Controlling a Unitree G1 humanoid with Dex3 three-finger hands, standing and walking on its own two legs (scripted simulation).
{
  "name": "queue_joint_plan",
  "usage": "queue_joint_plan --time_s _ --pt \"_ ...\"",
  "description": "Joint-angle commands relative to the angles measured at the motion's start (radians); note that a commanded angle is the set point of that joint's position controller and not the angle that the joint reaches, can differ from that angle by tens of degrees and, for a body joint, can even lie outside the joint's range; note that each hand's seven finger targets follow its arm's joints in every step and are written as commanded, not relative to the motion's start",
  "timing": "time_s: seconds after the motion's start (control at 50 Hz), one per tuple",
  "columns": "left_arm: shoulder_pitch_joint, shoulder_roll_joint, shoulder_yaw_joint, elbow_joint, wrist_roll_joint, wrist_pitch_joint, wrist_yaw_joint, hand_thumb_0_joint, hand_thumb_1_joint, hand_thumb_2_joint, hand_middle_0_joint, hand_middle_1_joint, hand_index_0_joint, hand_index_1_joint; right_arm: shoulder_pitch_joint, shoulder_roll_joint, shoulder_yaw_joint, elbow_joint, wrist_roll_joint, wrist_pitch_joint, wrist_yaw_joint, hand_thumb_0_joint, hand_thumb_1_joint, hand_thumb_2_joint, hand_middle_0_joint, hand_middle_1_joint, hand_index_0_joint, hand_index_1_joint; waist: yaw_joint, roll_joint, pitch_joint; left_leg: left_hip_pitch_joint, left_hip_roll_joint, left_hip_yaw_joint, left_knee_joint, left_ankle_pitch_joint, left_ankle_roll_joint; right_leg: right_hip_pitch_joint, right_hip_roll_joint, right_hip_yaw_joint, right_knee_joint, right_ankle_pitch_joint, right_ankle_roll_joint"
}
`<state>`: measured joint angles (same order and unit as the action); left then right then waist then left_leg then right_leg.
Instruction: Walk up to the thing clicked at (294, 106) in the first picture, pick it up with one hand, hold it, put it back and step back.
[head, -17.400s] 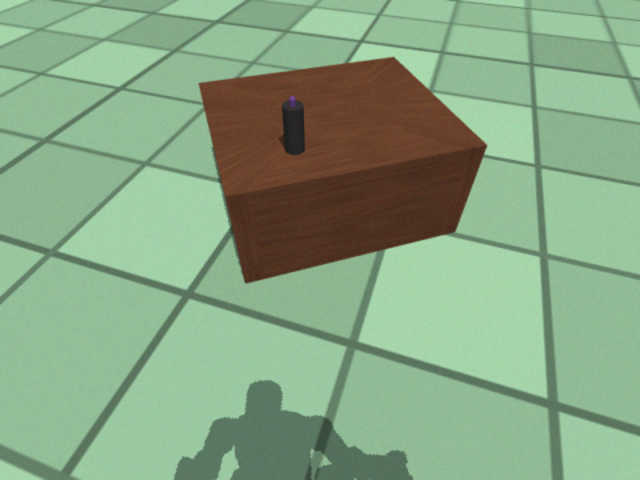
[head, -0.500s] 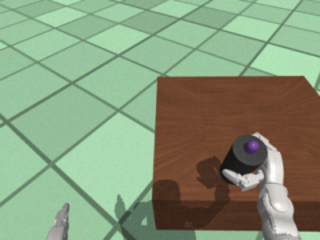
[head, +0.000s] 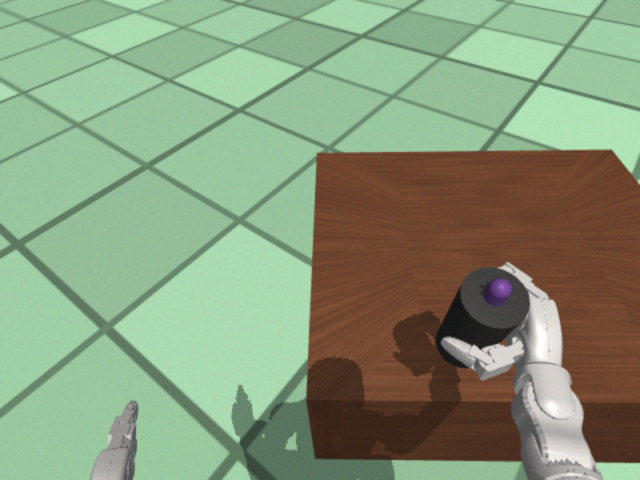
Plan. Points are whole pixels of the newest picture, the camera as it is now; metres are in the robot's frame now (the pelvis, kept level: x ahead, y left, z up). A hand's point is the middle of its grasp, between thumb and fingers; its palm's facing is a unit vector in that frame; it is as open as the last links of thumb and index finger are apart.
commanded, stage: hold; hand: right
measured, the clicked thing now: (478, 319) +0.33 -0.16 +0.05
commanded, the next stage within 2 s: crouch in 0.66 s
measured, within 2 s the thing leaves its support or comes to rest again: neither
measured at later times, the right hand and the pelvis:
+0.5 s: hand (480, 320) +0.33 -0.17 +0.04, palm faces +0.15 +0.99 +0.00, open 10.0 cm; pelvis +0.00 +0.00 +0.00, yaw +0 degrees
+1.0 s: hand (484, 324) +0.34 -0.18 +0.02, palm faces +0.18 +0.98 +0.00, open 10.1 cm; pelvis -0.01 +0.00 -0.01, yaw +0 degrees
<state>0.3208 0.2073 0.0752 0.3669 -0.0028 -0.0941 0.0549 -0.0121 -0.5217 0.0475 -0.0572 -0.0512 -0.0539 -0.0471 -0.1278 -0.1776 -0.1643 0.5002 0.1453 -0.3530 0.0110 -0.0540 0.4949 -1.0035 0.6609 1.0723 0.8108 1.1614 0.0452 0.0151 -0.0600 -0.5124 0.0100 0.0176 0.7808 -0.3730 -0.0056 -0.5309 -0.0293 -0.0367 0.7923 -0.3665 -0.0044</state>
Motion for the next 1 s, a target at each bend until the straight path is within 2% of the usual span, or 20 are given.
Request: queue_joint_plan --time_s 0.0,0.06,0.1,0.12,0.16,0.18,0.32,0.4,0.46,0.54,0.58,0.62,0.68,0.7,0.72,0.76,0.82,0.84,0.92,0.98 --pt "-0.025 0.135 0.066 -0.141 -0.003 -0.047 0.003 0.000 -0.536 0.036 -0.047 -0.054 -0.054 -0.047 -0.376 -0.136 -0.065 -0.276 0.027 -0.104 0.005 0.000 -0.162 -1.341 1.271 1.455 1.325 1.455 0.015 -0.033 -0.250 0.036 -0.018 0.000 -0.092 0.249 0.007 0.165 0.010 0.030 -0.106 0.213 -0.007" --pt "-0.028 0.184 0.115 -0.176 -0.002 -0.050 0.007 0.000 -0.541 0.039 -0.049 -0.054 -0.054 -0.049 -0.401 -0.164 -0.084 -0.317 0.027 -0.111 -0.004 0.000 -0.174 -1.326 1.258 1.436 1.310 1.436 0.018 -0.035 -0.274 0.061 -0.015 -0.005 -0.107 0.204 0.006 0.169 0.015 0.030 -0.117 0.151 -0.008" --pt "-0.001 0.160 0.097 -0.154 -0.003 -0.053 0.005 0.000 -0.541 0.041 -0.048 -0.054 -0.053 -0.049 -0.356 -0.129 -0.053 -0.324 0.026 -0.107 -0.001 0.000 -0.196 -1.318 1.259 1.428 1.308 1.428 0.011 -0.067 -0.286 0.070 -0.014 -0.006 -0.104 0.226 0.008 0.192 0.020 0.026 -0.114 0.177 -0.007" --pt "0.000 0.121 0.059 -0.139 -0.005 -0.051 0.000 0.000 -0.540 0.042 -0.049 -0.056 -0.054 -0.050 -0.334 -0.119 -0.053 -0.296 0.028 -0.104 0.001 0.000 -0.189 -1.320 1.256 1.428 1.306 1.428 0.001 -0.049 -0.260 0.076 -0.012 -0.009 -0.105 0.239 0.005 0.174 0.025 0.023 -0.106 0.189 -0.010" --pt "-0.034 0.125 0.062 -0.156 -0.005 -0.051 0.001 0.000 -0.539 0.042 -0.048 -0.055 -0.054 -0.050 -0.358 -0.147 -0.069 -0.333 0.029 -0.108 0.003 0.000 -0.164 -1.310 1.243 1.418 1.294 1.418 -0.002 -0.041 -0.293 0.087 -0.012 -0.011 -0.100 0.253 0.005 0.166 0.023 0.023 -0.099 0.202 -0.012" --pt "-0.071 0.102 0.030 -0.183 -0.005 -0.057 -0.004 0.000 -0.543 0.044 -0.049 -0.055 -0.053 -0.051 -0.350 -0.109 -0.039 -0.309 0.029 -0.109 0.007 0.000 -0.171 -1.310 1.245 1.419 1.295 1.419 0.000 -0.030 -0.288 0.086 -0.013 -0.008 -0.098 0.247 0.004 0.160 0.022 0.024 -0.098 0.194 -0.012" --pt "-0.057 0.178 0.089 -0.202 -0.004 -0.047 0.013 0.000 -0.541 0.042 -0.048 -0.054 -0.052 -0.048 -0.337 -0.144 -0.058 -0.330 0.029 -0.102 0.000 0.000 -0.175 -1.321 1.260 1.433 1.310 1.433 -0.002 -0.042 -0.326 0.104 -0.012 -0.008 -0.102 0.254 0.005 0.190 0.022 0.026 -0.106 0.205 -0.008" --pt "-0.014 0.126 0.065 -0.118 -0.007 -0.038 0.007 0.000 -0.535 0.038 -0.047 -0.054 -0.054 -0.047 -0.342 -0.139 -0.074 -0.266 0.031 -0.092 0.000 0.000 -0.174 -1.314 1.258 1.428 1.308 1.428 0.009 -0.033 -0.208 0.049 -0.009 -0.011 -0.119 0.197 0.002 0.131 0.023 0.019 -0.111 0.141 -0.015" --pt "-0.053 0.144 0.072 -0.186 -0.004 -0.046 0.008 0.000 -0.537 0.038 -0.047 -0.052 -0.052 -0.046 -0.365 -0.154 -0.087 -0.286 0.028 -0.103 -0.003 0.000 -0.171 -1.315 1.260 1.431 1.310 1.431 0.007 -0.003 -0.246 0.072 -0.014 -0.007 -0.114 0.210 0.003 0.152 0.018 0.024 -0.116 0.154 -0.013" --pt "-0.031 0.119 0.057 -0.162 -0.005 -0.046 0.002 0.000 -0.538 0.038 -0.046 -0.052 -0.052 -0.047 -0.353 -0.098 -0.035 -0.263 0.026 -0.107 0.010 0.000 -0.175 -1.299 1.249 1.413 1.298 1.413 0.011 -0.035 -0.249 0.064 -0.009 -0.012 -0.101 0.223 0.004 0.147 0.023 0.020 -0.103 0.164 -0.011" --pt "-0.059 0.158 0.081 -0.209 -0.005 -0.049 0.008 0.000 -0.539 0.038 -0.048 -0.052 -0.053 -0.047 -0.361 -0.139 -0.056 -0.313 0.025 -0.109 0.009 0.000 -0.166 -1.295 1.238 1.406 1.287 1.406 0.003 -0.033 -0.334 0.095 -0.010 -0.013 -0.096 0.269 0.004 0.195 0.022 0.024 -0.096 0.216 -0.010" --pt "-0.017 0.134 0.064 -0.162 -0.001 -0.045 0.005 0.000 -0.534 0.036 -0.047 -0.054 -0.054 -0.047 -0.356 -0.122 -0.036 -0.337 0.021 -0.105 0.006 0.000 -0.180 -1.317 1.260 1.430 1.310 1.430 0.002 -0.077 -0.315 0.072 -0.013 -0.004 -0.084 0.279 0.008 0.203 0.018 0.027 -0.097 0.243 -0.003" --pt "-0.072 0.112 0.039 -0.158 -0.004 -0.049 0.000 0.000 -0.540 0.040 -0.047 -0.053 -0.053 -0.048 -0.346 -0.134 -0.061 -0.302 0.026 -0.110 0.002 0.000 -0.172 -1.315 1.255 1.427 1.306 1.427 -0.019 -0.075 -0.284 0.071 -0.012 -0.003 -0.088 0.238 0.009 0.155 0.018 0.029 -0.102 0.203 -0.003" --pt "-0.074 0.152 0.075 -0.188 -0.003 -0.050 0.007 0.000 -0.537 0.039 -0.047 -0.054 -0.053 -0.047 -0.377 -0.159 -0.082 -0.342 0.028 -0.113 -0.002 0.000 -0.159 -1.317 1.251 1.429 1.302 1.429 -0.002 -0.046 -0.330 0.078 -0.016 -0.004 -0.092 0.237 0.008 0.181 0.015 0.032 -0.104 0.197 -0.007" --pt "-0.076 0.152 0.067 -0.190 -0.003 -0.047 0.008 0.000 -0.543 0.042 -0.048 -0.053 -0.053 -0.048 -0.364 -0.176 -0.093 -0.340 0.027 -0.110 -0.008 0.000 -0.166 -1.326 1.259 1.438 1.311 1.438 -0.016 -0.043 -0.302 0.085 -0.017 -0.002 -0.096 0.222 0.010 0.166 0.015 0.033 -0.113 0.184 -0.005" --pt "-0.065 0.150 0.061 -0.217 -0.004 -0.049 0.010 0.000 -0.522 0.039 -0.042 -0.057 -0.053 -0.046 -0.395 -0.154 -0.074 -0.372 0.031 -0.112 -0.010 0.000 -0.148 -1.309 1.253 1.425 1.304 1.425 0.003 -0.016 -0.292 0.079 -0.021 -0.001 -0.114 0.178 0.008 0.175 0.013 0.035 -0.125 0.128 -0.008" --pt "-0.006 0.113 0.047 -0.115 -0.005 -0.042 0.006 0.000 -0.532 0.043 -0.043 -0.055 -0.051 -0.047 -0.319 -0.093 -0.045 -0.197 0.028 -0.098 -0.007 0.000 -0.137 -1.335 1.274 1.455 1.328 1.455 0.013 -0.017 -0.168 0.027 -0.018 -0.003 -0.114 0.143 0.007 0.108 0.017 0.028 -0.125 0.091 -0.010" --pt "-0.030 0.146 0.076 -0.143 -0.004 -0.043 0.010 0.000 -0.526 0.037 -0.042 -0.054 -0.052 -0.044 -0.364 -0.134 -0.079 -0.198 0.027 -0.102 -0.006 0.000 -0.115 -1.321 1.264 1.445 1.318 1.445 0.028 0.010 -0.186 0.007 -0.016 -0.009 -0.115 0.129 0.004 0.098 0.014 0.028 -0.114 0.073 -0.015" --pt "-0.056 0.175 0.105 -0.205 0.005 -0.059 0.012 0.000 -0.524 0.028 -0.045 -0.050 -0.054 -0.040 -0.456 -0.140 -0.085 -0.124 0.013 -0.121 0.002 0.000 -0.042 -1.303 1.224 1.423 1.286 1.423 0.060 0.041 -0.210 -0.038 -0.012 -0.019 -0.090 0.119 0.001 0.074 0.013 0.036 -0.081 0.049 -0.021" --pt "-0.046 0.130 0.066 -0.197 0.011 -0.069 0.001 0.000 -0.523 0.027 -0.046 -0.050 -0.056 -0.040 -0.483 -0.173 -0.122 -0.028 0.009 -0.154 0.015 0.000 -0.021 -1.270 1.195 1.389 1.256 1.389 0.056 0.023 -0.226 -0.090 -0.011 -0.031 -0.047 0.102 0.001 0.033 0.012 0.041 -0.039 0.038 -0.019"
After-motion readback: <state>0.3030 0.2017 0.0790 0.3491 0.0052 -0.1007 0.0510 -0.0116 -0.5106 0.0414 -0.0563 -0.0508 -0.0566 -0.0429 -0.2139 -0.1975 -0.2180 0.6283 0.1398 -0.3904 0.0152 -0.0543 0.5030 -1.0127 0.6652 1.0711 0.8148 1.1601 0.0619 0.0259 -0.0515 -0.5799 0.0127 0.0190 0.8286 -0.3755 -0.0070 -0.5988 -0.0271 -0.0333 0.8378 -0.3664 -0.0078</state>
